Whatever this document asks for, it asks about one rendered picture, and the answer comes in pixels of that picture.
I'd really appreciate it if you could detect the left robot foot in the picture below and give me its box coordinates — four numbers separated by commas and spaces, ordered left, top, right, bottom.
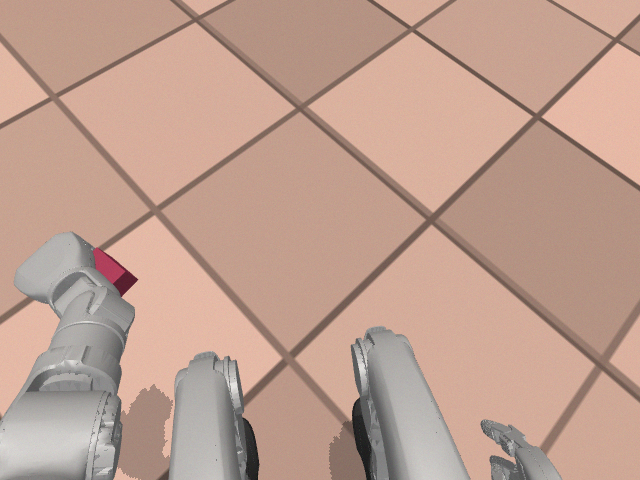
242, 417, 259, 480

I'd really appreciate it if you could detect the right robot hand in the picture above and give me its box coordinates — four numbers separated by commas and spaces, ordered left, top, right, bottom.
480, 420, 563, 480

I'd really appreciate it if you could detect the left robot hand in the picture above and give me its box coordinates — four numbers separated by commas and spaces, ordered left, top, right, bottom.
14, 232, 96, 304

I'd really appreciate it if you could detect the small box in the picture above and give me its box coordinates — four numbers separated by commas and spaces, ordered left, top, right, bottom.
93, 248, 138, 297

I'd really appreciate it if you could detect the right robot foot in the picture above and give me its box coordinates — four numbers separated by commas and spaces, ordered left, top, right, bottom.
352, 398, 375, 480

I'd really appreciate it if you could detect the left robot arm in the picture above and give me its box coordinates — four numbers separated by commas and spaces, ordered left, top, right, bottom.
0, 267, 135, 480

